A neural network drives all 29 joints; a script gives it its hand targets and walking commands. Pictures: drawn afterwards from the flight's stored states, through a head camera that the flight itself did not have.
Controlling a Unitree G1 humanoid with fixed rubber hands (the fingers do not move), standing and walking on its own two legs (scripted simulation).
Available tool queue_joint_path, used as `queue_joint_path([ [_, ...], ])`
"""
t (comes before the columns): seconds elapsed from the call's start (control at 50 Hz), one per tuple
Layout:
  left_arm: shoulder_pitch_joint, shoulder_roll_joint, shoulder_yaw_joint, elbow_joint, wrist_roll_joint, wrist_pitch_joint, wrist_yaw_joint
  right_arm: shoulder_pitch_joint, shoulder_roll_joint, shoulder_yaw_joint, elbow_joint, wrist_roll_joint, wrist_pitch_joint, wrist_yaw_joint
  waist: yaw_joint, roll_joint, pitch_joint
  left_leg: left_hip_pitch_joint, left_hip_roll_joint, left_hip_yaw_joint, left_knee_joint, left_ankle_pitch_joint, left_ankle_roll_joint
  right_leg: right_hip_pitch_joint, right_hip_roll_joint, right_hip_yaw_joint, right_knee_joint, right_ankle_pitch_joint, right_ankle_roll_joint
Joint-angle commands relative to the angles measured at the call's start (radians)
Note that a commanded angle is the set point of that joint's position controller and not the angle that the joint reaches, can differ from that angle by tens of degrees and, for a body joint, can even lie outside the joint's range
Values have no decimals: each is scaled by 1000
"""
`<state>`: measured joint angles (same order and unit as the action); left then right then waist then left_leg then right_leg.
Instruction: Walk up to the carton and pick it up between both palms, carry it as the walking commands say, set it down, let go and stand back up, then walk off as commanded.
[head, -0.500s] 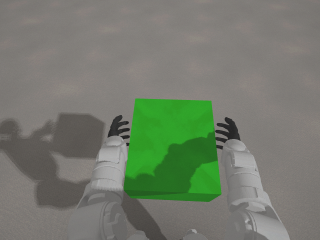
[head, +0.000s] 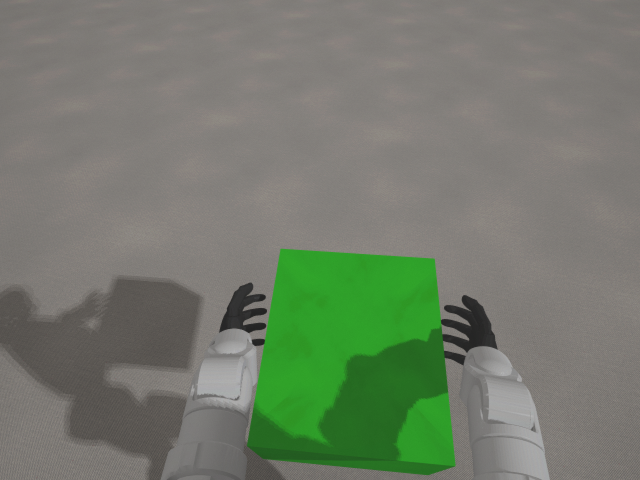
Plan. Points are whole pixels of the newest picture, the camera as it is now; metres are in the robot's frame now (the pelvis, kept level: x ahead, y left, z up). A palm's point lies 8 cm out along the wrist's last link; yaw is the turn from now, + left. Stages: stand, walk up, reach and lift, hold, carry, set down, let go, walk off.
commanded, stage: reach and lift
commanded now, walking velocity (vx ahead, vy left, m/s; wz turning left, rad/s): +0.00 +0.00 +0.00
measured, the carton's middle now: (350, 356) +0.32 -0.03 -0.07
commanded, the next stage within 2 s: hold in 1.34 s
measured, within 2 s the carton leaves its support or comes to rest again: neither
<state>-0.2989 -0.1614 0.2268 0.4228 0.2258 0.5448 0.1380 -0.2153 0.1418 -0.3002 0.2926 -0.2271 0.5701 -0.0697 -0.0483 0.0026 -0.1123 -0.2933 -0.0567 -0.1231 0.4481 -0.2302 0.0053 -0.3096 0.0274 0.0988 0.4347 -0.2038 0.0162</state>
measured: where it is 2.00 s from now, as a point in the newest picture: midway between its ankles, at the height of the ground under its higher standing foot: outside the picture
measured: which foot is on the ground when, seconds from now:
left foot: down 0.00-1.00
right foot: down 0.00-1.00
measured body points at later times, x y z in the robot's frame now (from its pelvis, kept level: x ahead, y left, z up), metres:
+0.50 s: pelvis -0.02 -0.02 +0.00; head -0.08 -0.01 +0.45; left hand +0.29 +0.14 +0.04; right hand +0.29 -0.18 +0.05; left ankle +0.00 +0.12 -0.74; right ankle +0.01 -0.13 -0.74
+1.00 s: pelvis -0.01 -0.01 +0.01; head -0.06 -0.01 +0.45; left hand +0.29 +0.15 +0.03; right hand +0.29 -0.18 +0.04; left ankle +0.00 +0.12 -0.74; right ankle +0.01 -0.13 -0.74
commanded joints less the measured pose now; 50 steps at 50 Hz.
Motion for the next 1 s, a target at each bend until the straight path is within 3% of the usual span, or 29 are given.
queue_joint_path([
  [0.0,-401,-963,-531,-18,-207,28,-388,-538,940,714,-72,279,39,335,54,20,-396,136,-37,53,-92,406,-32,367,72,-72,-19,469,23],
  [0.02,-456,-897,-449,23,-170,34,-394,-563,902,629,22,224,53,339,44,3,-231,60,-30,67,-97,238,-17,259,65,-69,-29,305,21],
  [0.04,-459,-940,-465,38,-181,48,-399,-531,912,628,44,220,65,343,25,-10,-219,105,-36,59,-115,261,-26,269,68,-79,-45,322,14],
  [0.06,-388,-932,-416,79,-146,65,-401,-549,901,624,42,210,78,344,53,13,-167,82,-35,59,-127,234,-22,274,62,-73,-56,299,14],
  [0.1,-541,-974,-580,-153,-233,60,-417,-545,957,681,-45,242,87,359,17,7,-278,198,-27,56,-130,254,-28,321,75,-88,-67,294,9],
  [0.14,-539,-989,-591,-123,-262,91,-427,-603,968,721,-119,256,104,348,12,-30,-248,200,-17,52,-137,237,-18,352,73,-79,-66,299,6],
  [0.16,-524,-939,-497,-48,-204,103,-430,-617,936,649,-34,214,121,350,25,-38,-134,118,-22,74,-150,120,-16,296,71,-85,-79,186,15],
  [0.22,-620,-909,-458,-10,-189,118,-442,-725,962,614,-1,225,130,351,47,-21,-61,51,-22,75,-166,-25,6,305,46,-70,-109,50,14],
  [0.24,-655,-926,-522,-84,-223,114,-448,-665,978,616,7,217,134,347,21,3,-97,109,-23,70,-169,30,-7,315,54,-73,-112,98,5],
  [0.36,-690,-897,-467,-56,-212,121,-474,-686,995,568,72,218,147,358,21,-8,-144,124,-18,74,-174,61,-5,353,50,-72,-118,141,15],
  [0.38,-649,-875,-434,-19,-190,131,-466,-690,996,544,93,197,161,355,43,-35,-97,126,-21,76,-177,79,-4,338,50,-70,-128,152,19],
  [0.42,-694,-907,-474,-40,-215,121,-475,-632,988,527,138,196,151,357,7,-4,-161,143,-21,75,-180,116,-19,327,57,-79,-125,190,18],
  [0.44,-728,-920,-457,-92,-221,106,-479,-698,1022,549,117,216,140,366,56,16,-223,100,-16,67,-163,80,-14,371,52,-61,-113,135,12],
  [0.48,-694,-894,-395,21,-185,121,-483,-764,997,552,83,212,138,363,83,-2,-149,67,-26,98,-169,16,-11,377,52,-58,-125,81,20],
  [0.5,-667,-913,-403,41,-191,125,-485,-733,997,535,89,201,141,364,66,-32,-140,95,-22,96,-165,22,-11,356,51,-66,-133,80,19],
  [0.52,-689,-913,-389,40,-181,116,-491,-778,1012,542,79,210,129,369,88,-32,-191,79,-25,90,-159,25,-2,368,43,-51,-131,73,24],
  [0.54,-702,-928,-399,47,-189,108,-495,-820,990,563,47,222,118,370,89,18,-206,82,-31,100,-160,-2,-8,362,51,-52,-130,36,14],
  [0.62,-738,-904,-410,-5,-201,102,-497,-761,1007,535,99,190,129,363,68,-32,-182,78,-23,94,-156,13,-10,328,54,-56,-128,56,21],
  [0.64,-747,-910,-427,2,-197,106,-495,-722,982,518,127,194,126,364,44,-3,-170,86,-15,76,-161,53,-15,317,56,-55,-120,96,15],
  [0.7,-768,-923,-444,-14,-218,105,-495,-770,994,572,47,220,118,357,70,9,-184,62,-30,83,-141,70,-13,363,47,-34,-113,140,19],
  [0.72,-732,-958,-431,35,-231,106,-503,-814,975,584,-1,214,114,352,57,-55,-237,104,-28,84,-134,58,-8,355,53,-39,-122,106,21],
  [0.76,-618,-909,-377,91,-184,131,-492,-741,954,547,73,205,135,360,84,-12,-167,100,-27,88,-164,63,-7,346,49,-48,-139,104,14],
  [0.78,-587,-894,-392,77,-176,135,-489,-692,956,546,81,190,144,364,62,-34,-151,131,-29,84,-162,129,-9,347,51,-57,-140,181,21],
  [0.8,-630,-934,-445,1,-196,128,-487,-612,964,545,100,196,141,363,46,37,-198,138,-31,77,-151,194,-24,327,55,-47,-124,248,14],
  [0.88,-613,-936,-425,-11,-203,125,-483,-725,943,605,-41,228,130,364,89,-25,-223,129,-29,77,-160,198,-15,384,63,-50,-122,261,22],
  [0.9,-596,-937,-433,-4,-190,139,-471,-655,940,552,58,200,142,374,57,8,-182,151,-31,81,-173,165,-23,347,64,-58,-132,207,14],
  [0.92,-602,-949,-483,-69,-208,134,-473,-667,950,595,-26,221,132,372,58,32,-220,151,-32,81,-164,189,-27,365,69,-63,-124,228,11],
  [0.94,-594,-947,-473,-51,-215,128,-466,-688,942,621,-43,235,127,369,55,-36,-183,143,-24,59,-156,215,-19,354,70,-49,-115,265,14],
  [0.98,-585,-954,-529,-143,-239,125,-465,-673,953,664,-99,259,127,369,52,-10,-264,168,-26,70,-152,264,-24,402,67,-57,-102,342,21],
])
